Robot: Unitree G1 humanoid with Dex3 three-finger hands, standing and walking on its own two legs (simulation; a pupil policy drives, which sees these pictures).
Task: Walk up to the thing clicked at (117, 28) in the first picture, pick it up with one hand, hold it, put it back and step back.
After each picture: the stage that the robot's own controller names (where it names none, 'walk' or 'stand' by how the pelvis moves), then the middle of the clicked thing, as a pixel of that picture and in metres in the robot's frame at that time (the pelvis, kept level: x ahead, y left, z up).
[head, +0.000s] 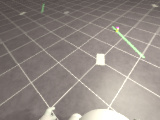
stand; (117, 29) +2.28 -0.71 -0.72
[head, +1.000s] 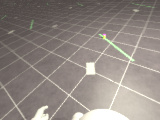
walk; (104, 36) +2.22 -0.22 -0.69
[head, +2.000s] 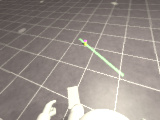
walk; (85, 42) +1.59 +0.18 -0.71
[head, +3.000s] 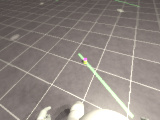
walk; (85, 61) +1.05 +0.16 -0.71
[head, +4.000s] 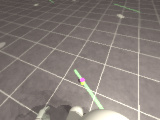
walk; (82, 81) +0.62 +0.13 -0.70
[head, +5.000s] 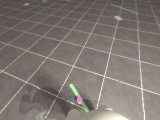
walk; (79, 100) +0.33 +0.11 -0.71
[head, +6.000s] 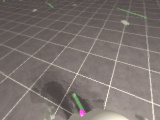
stand; (82, 112) +0.21 +0.10 -0.72
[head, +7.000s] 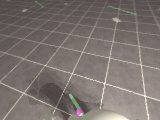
stand; (79, 112) +0.21 +0.13 -0.72
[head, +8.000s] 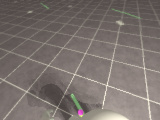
stand; (80, 113) +0.22 +0.11 -0.73
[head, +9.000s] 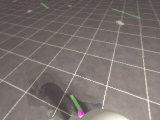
stand; (80, 113) +0.21 +0.11 -0.73
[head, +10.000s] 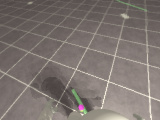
go down; (81, 108) +0.22 +0.10 -0.72
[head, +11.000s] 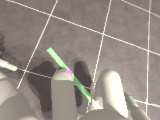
go down; (67, 74) +0.31 +0.13 -0.28
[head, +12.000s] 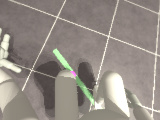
close in; (71, 75) +0.30 +0.12 -0.29
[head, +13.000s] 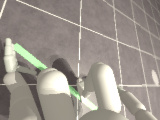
close in; (49, 75) +0.30 +0.15 -0.22
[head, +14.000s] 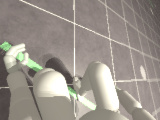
close; (45, 75) +0.30 +0.15 -0.22
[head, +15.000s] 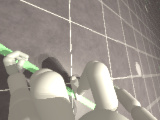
lift; (41, 76) +0.30 +0.16 -0.22
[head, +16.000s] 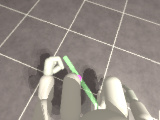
lift; (77, 79) +0.31 +0.11 -0.34
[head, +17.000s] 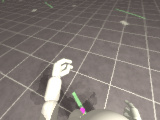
close; (82, 111) +0.24 +0.08 -0.67
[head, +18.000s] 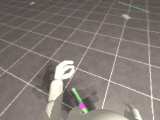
close; (81, 106) +0.25 +0.09 -0.68
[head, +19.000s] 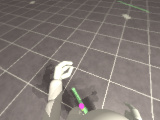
stand; (81, 106) +0.24 +0.09 -0.68
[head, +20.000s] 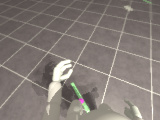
stand; (81, 101) +0.25 +0.09 -0.64
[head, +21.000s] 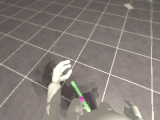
stand; (81, 100) +0.26 +0.09 -0.63
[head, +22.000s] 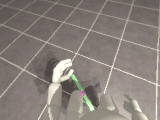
stand; (81, 94) +0.27 +0.09 -0.57
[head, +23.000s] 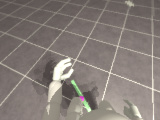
stand; (81, 99) +0.25 +0.09 -0.62
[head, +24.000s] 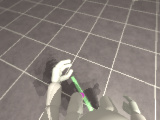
stand; (81, 95) +0.27 +0.09 -0.58
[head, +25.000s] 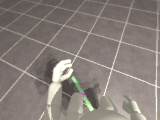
stand; (81, 95) +0.26 +0.09 -0.58
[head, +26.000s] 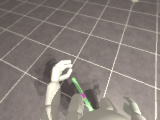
close; (82, 97) +0.26 +0.09 -0.60
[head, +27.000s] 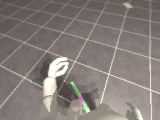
stand; (80, 100) +0.24 +0.09 -0.64
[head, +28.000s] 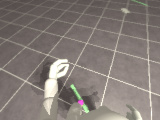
stand; (80, 103) +0.25 +0.09 -0.66
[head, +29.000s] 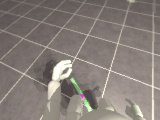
stand; (80, 97) +0.26 +0.09 -0.61
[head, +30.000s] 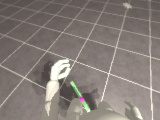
stand; (80, 100) +0.26 +0.09 -0.63
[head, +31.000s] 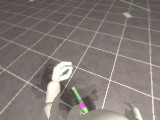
stand; (81, 106) +0.24 +0.09 -0.67
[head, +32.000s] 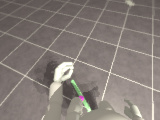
stand; (81, 99) +0.25 +0.09 -0.63
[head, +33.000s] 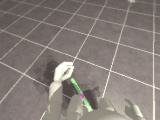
close; (81, 97) +0.26 +0.09 -0.60
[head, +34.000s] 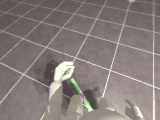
close; (81, 97) +0.26 +0.09 -0.60
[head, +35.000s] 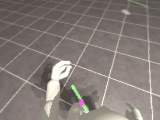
close; (81, 103) +0.25 +0.09 -0.66
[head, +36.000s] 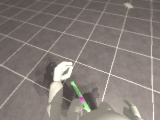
close; (81, 100) +0.25 +0.10 -0.63
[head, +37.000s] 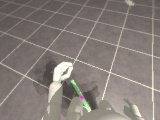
close; (81, 99) +0.25 +0.09 -0.62
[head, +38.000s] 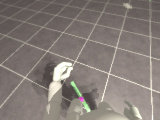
close; (81, 100) +0.26 +0.09 -0.63
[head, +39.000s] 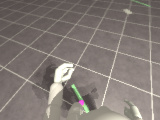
close; (81, 103) +0.25 +0.09 -0.66
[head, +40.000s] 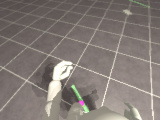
close; (81, 104) +0.25 +0.09 -0.65
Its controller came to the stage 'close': yes
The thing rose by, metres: 0.00
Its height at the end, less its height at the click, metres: +0.00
